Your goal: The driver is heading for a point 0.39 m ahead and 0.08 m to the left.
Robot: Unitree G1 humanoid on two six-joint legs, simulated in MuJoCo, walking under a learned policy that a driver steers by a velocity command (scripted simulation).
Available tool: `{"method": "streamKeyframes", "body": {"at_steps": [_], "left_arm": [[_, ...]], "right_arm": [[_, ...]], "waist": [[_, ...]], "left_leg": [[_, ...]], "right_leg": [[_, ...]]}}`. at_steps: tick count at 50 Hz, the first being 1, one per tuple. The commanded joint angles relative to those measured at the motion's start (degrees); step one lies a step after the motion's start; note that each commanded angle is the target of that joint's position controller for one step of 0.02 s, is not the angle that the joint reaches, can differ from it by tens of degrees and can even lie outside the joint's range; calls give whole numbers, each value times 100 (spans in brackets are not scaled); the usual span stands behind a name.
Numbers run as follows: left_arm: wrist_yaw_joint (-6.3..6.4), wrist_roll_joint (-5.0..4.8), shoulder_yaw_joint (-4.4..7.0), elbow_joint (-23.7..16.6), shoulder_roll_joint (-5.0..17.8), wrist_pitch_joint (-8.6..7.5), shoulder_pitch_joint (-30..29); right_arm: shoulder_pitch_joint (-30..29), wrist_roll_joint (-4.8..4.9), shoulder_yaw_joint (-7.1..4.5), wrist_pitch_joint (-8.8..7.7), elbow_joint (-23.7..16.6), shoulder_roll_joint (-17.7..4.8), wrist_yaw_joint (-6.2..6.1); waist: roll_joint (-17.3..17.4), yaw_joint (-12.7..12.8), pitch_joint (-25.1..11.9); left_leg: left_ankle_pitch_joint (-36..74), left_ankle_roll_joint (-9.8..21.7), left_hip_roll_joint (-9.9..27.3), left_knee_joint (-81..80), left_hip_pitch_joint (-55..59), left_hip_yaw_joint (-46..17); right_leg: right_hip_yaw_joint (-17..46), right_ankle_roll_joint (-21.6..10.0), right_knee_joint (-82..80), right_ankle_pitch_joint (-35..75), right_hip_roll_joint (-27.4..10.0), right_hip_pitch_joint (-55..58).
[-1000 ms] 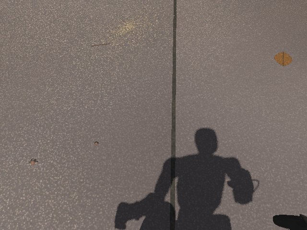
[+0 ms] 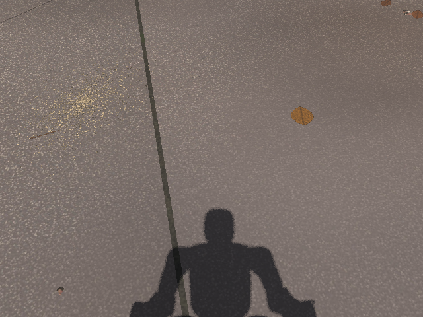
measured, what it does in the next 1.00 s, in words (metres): walks ahead: right foot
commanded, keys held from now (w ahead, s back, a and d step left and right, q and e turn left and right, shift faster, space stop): no key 0.02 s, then w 0.54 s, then no key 0.44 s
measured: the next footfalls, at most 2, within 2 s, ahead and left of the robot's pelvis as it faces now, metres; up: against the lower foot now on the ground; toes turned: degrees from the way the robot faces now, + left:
right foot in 0.74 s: +0.44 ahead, -0.08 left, +0.00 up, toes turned -1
left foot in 1.08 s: +0.42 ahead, +0.15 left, +0.00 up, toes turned +1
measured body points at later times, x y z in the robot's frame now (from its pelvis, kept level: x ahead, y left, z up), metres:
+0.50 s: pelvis +0.12 +0.05 +0.01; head +0.13 +0.07 +0.46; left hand +0.25 +0.32 -0.11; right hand +0.09 -0.20 -0.13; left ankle +0.05 +0.13 -0.74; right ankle +0.17 -0.11 -0.66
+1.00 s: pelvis +0.32 +0.01 +0.00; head +0.35 +0.01 +0.45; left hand +0.43 +0.26 -0.13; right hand +0.40 -0.26 -0.14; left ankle +0.35 +0.16 -0.71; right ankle +0.40 -0.08 -0.74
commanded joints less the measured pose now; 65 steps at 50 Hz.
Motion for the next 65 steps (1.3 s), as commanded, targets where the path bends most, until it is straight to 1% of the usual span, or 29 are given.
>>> {"method": "streamKeyframes", "body": {"at_steps": [1,4,6,9,11,13,14,15,16,18,21,26,32,34,36,37,38,39,40,41,42,44,47,50,52,54,55,57,65], "left_arm": [[27,-6,139,-123,607,-68,120],[67,-70,223,64,837,-22,330],[90,-125,317,93,1158,-69,537],[101,-142,342,142,1118,-263,531],[71,-224,350,98,1100,-272,255],[41,-209,329,39,1033,-246,12],[26,-151,240,-39,753,-276,-142],[49,-121,167,-293,441,-366,-155],[56,-232,233,-308,680,-455,-183],[-21,-353,267,-188,777,-563,-47],[-92,-190,333,-175,743,-556,-236],[-141,-148,231,-481,406,-463,-1082],[-290,-165,147,-774,352,-536,-1958],[-321,-149,222,-703,574,-553,-1654],[-289,-80,387,-284,916,-572,-459],[-233,-18,452,-103,1142,-565,138],[-187,152,482,-8,1529,-514,583],[-217,89,370,54,1229,-449,711],[-246,-46,319,-4,1012,-392,322],[-221,-93,256,-110,836,-371,-384],[-224,-59,167,-129,626,-392,-802],[-235,79,132,-64,534,-418,-1184],[-201,173,137,79,605,-427,-1214],[-99,63,162,182,770,-327,-1136],[-58,-12,115,252,684,-253,-1164],[-55,-2,22,428,460,-218,-860],[-34,4,66,468,540,-187,-518],[44,35,67,526,562,-124,-524],[43,-30,70,830,536,-125,-440]], "right_arm": [[-28,8,-135,-21,-81,-649,-43],[-44,60,-134,-2,71,-567,-42],[-461,115,-124,-139,-123,-535,7],[-625,219,-131,-445,-243,-558,163],[-314,231,-138,-577,-100,-517,267],[743,158,-258,-573,432,-628,286],[1407,141,-355,-560,584,-893,258],[2062,154,-501,-560,667,-1577,270],[1876,70,-337,-620,629,-1170,301],[1069,61,-198,-703,348,-777,309],[995,29,-69,-656,308,-532,322],[1306,2,-65,-550,356,-798,161],[1685,45,-58,-449,492,-822,68],[1541,42,-93,-402,470,-883,50],[1231,40,-123,-336,362,-925,40],[1321,3,-94,-329,318,-854,58],[1980,-152,47,-371,292,-378,103],[2632,13,151,-421,547,-61,161],[2282,140,-18,-437,541,-659,196],[1584,228,-52,-404,309,-711,164],[1241,162,-54,-333,240,-610,92],[1346,49,-74,-135,243,-431,-25],[1364,-18,-21,-26,212,-210,-111],[1080,-35,-50,52,154,-369,-95],[969,-108,-77,79,160,-397,-65],[771,-175,-74,64,40,-505,-75],[524,-98,-162,44,8,-950,-107],[347,-70,-104,-65,101,-589,-73],[441,10,-78,-231,296,-508,-27]], "waist": [[-43,-10,-211],[-418,86,14],[-953,282,597],[-991,263,941],[-755,19,690],[-533,-425,151],[139,-699,-99],[1781,-801,-407],[1319,-670,-305],[667,-282,261],[568,-168,290],[369,-283,414],[496,-374,568],[643,-82,251],[662,563,-492],[402,798,-948],[-806,509,-1850],[-1524,382,-2969],[-769,417,-2504],[-543,276,-1426],[-126,118,-843],[-359,-209,-526],[-636,-318,-611],[-569,-237,-774],[-505,-307,-524],[-221,-240,-60],[394,143,211],[785,162,251],[189,50,-379]], "left_leg": [[1256,149,144,-207,623,-162],[-904,173,-302,304,102,333],[-1251,256,-344,1110,-1020,449],[-1483,564,175,1573,-1866,5],[-1034,663,148,546,-1036,183],[189,511,-286,-63,1105,479],[-217,692,313,-517,1900,-476],[-990,1495,1640,-1468,2699,-2972],[-1439,1831,2049,-1814,2541,-3909],[-1343,1511,1708,-1836,2063,-2765],[349,1160,1196,-1984,1699,-1467],[1754,1240,993,-2193,1383,-646],[2950,1072,918,-1952,1164,-100],[3791,916,1026,-1460,1513,-103],[4788,685,848,-195,1683,-32],[4137,464,568,866,1122,73],[951,190,-62,2851,-624,204],[-2731,8,-698,4514,-1307,-378],[-2547,41,-364,4886,-1348,-794],[-2214,48,-91,4774,-1694,-424],[-1845,10,145,4368,-1579,-290],[-1373,-14,368,3486,-653,-264],[-1201,-55,311,2106,-40,-92],[-134,8,259,1134,443,-3],[306,117,140,542,859,122],[276,317,446,-334,777,-246],[-501,488,555,-542,157,-416],[-1470,430,398,-956,-754,-384],[1054,339,267,-460,240,-159]], "right_leg": [[292,-96,-585,1579,-338,-463],[629,-407,-1032,-1183,-442,-555],[1896,-945,-1799,-2749,-1318,-491],[2519,-1297,-1982,-1842,-1933,-28],[1812,-1026,-1712,-1033,-1618,-82],[957,-698,-1018,-117,-998,-1025],[332,-388,317,427,-521,-1593],[-330,53,2227,-508,217,-2776],[314,23,3411,-1381,112,-3322],[412,-242,3841,-386,-482,-3714],[137,-218,3218,632,-802,-3374],[-219,143,1817,1456,-723,-3351],[-446,19,198,2436,-289,-2257],[-323,-183,59,2341,-175,-1795],[-410,-432,-107,2429,78,-512],[-164,-606,-141,3679,-295,641],[1335,-1332,491,5836,-1717,2736],[3038,-2226,-61,6004,-2708,3410],[2675,-2013,-474,4625,-2385,2362],[1939,-1714,-761,3725,-2090,1362],[1441,-1505,-1084,3319,-1804,366],[834,-1246,-1452,2671,-1422,-964],[445,-1317,-1554,2583,-1223,-1440],[563,-1212,-1716,722,-1243,-1496],[546,-897,-1745,-734,-1059,-1863],[467,-409,-1535,-1418,-762,-1948],[145,-201,-1337,-1103,-396,-1721],[-131,-75,-860,-148,-230,-666],[-147,-174,-540,1572,-327,-250]]}}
